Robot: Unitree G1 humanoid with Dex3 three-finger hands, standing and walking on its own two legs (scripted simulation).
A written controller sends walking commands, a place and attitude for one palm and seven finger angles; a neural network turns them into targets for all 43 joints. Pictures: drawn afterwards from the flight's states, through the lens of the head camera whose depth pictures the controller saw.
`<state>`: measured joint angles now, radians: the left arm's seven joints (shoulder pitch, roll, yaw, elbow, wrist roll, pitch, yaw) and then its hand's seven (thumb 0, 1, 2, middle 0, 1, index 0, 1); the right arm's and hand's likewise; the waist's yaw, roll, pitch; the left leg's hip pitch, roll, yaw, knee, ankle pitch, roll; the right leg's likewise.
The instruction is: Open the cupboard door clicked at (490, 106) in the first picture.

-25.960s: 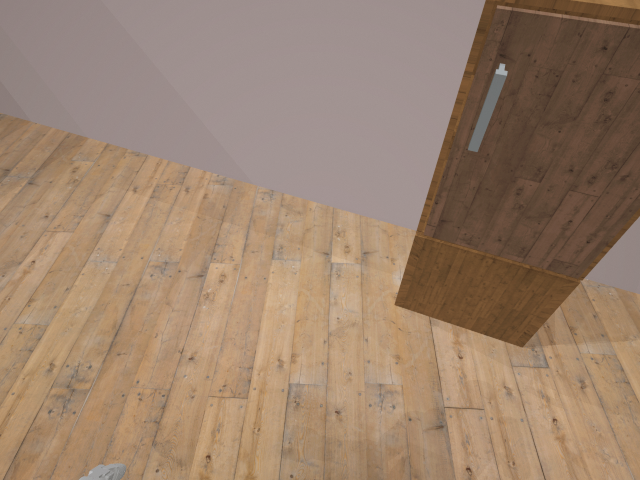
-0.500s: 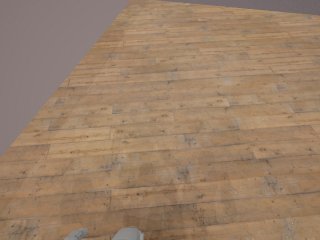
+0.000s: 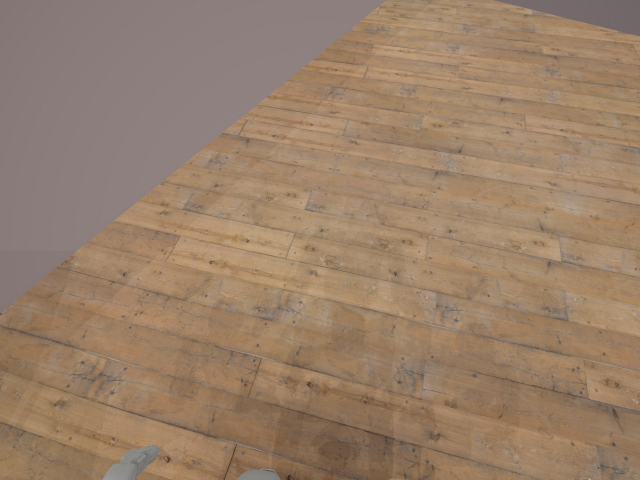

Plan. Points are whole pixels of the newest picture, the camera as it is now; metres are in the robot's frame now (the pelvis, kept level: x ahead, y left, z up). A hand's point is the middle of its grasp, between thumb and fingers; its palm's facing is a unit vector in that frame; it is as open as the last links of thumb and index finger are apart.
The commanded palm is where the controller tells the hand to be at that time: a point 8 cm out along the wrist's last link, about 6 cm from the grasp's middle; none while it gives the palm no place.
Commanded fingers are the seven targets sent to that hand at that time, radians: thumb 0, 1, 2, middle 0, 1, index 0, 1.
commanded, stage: turn to face it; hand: left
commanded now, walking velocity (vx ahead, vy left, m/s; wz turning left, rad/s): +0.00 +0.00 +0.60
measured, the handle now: out of the picture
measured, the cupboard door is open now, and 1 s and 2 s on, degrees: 38 38 38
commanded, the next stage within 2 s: none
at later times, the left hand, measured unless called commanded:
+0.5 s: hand out of the picture +0.04 +0.22 -0.16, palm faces +0.34 -0.91 -0.25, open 7.4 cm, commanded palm none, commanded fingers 0.00 0.90 0.90 -0.20 -0.30 -0.20 -0.30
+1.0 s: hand out of the picture -0.02 +0.16 -0.18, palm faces +0.60 -0.77 -0.22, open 7.4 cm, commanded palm none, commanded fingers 0.00 0.90 0.90 -0.20 -0.30 -0.20 -0.30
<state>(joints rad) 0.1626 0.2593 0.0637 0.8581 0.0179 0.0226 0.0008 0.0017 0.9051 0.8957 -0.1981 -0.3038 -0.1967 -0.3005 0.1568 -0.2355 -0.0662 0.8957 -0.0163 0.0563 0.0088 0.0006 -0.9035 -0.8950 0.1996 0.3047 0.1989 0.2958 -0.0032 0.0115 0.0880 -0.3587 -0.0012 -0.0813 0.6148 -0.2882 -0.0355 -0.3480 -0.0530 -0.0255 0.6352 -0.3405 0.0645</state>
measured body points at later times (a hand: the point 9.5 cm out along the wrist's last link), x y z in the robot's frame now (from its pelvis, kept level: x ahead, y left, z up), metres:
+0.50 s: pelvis +0.03 -0.02 +0.01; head +0.09 +0.02 +0.45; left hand +0.02 +0.26 -0.14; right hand +0.20 -0.23 -0.13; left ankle +0.00 +0.10 -0.72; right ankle +0.04 -0.16 -0.66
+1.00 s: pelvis +0.05 -0.03 +0.00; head +0.09 +0.02 +0.44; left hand -0.06 +0.20 -0.16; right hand +0.31 -0.17 -0.13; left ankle -0.01 +0.06 -0.73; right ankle +0.09 -0.16 -0.70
